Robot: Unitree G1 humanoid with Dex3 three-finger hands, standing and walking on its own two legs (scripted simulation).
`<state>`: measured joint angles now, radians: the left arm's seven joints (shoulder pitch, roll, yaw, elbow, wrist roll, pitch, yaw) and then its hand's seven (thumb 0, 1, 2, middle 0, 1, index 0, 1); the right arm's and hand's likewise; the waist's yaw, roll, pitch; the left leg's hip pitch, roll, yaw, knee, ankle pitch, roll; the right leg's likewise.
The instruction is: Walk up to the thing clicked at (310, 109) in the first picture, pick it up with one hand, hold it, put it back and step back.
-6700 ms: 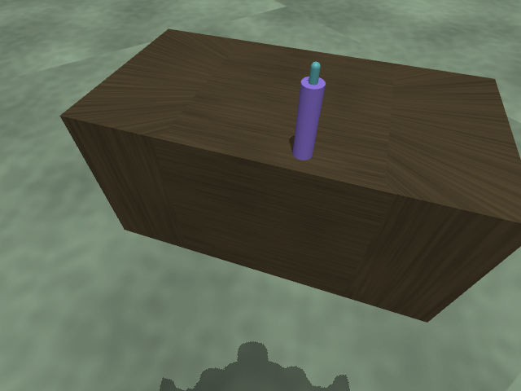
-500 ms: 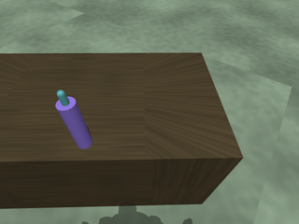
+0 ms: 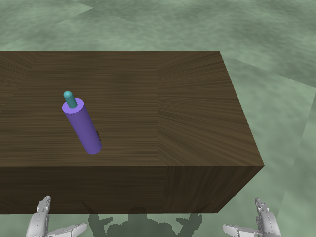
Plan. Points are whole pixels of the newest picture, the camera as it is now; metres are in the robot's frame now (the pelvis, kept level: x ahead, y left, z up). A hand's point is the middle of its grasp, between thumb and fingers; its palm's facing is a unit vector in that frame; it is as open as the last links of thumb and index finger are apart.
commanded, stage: rise first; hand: left
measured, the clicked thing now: (82, 124) +0.43 +0.23 +0.01
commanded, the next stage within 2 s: go down in 1.08 s
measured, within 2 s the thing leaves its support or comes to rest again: neither
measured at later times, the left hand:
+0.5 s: hand (52, 212) +0.19 +0.26 -0.02, palm faces +0.27 -0.90 -0.35, open 17.4 cm
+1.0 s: hand (37, 213) +0.18 +0.27 +0.02, palm faces +0.33 -0.86 -0.39, open 17.5 cm
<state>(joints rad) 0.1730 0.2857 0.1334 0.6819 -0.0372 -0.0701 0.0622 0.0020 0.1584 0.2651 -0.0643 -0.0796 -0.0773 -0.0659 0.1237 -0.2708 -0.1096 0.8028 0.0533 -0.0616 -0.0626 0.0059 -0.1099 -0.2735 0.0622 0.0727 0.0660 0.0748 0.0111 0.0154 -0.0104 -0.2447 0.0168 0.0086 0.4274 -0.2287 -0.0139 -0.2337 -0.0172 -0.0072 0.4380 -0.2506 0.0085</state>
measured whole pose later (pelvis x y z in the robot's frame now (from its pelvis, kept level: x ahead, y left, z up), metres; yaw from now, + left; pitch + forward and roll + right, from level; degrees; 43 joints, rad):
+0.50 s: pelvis +0.01 +0.00 +0.00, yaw +0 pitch -1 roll +0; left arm 0.37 0.28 0.17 0.22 -0.04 -0.07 0.07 -0.01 -0.51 0.06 -0.05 -0.05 -0.04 -0.06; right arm 0.26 -0.24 -0.09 0.56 0.04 -0.05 -0.07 -0.01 0.53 -0.05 0.05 0.05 0.06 0.05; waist 0.03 0.02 0.02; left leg -0.13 0.01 0.01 0.41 -0.25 -0.01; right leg -0.12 -0.02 -0.01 0.41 -0.27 0.01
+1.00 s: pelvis +0.00 -0.01 +0.00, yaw +1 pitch -3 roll +0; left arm 0.41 0.30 0.24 0.10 -0.04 -0.13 0.05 -0.02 -0.54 0.06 -0.05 -0.05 -0.04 -0.06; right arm 0.25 -0.23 -0.10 0.59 0.03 -0.07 -0.06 -0.01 0.54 -0.05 0.05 0.05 0.06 0.06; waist 0.04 0.04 0.04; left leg -0.11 0.02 -0.01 0.39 -0.22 -0.02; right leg -0.10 -0.02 -0.02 0.41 -0.26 0.00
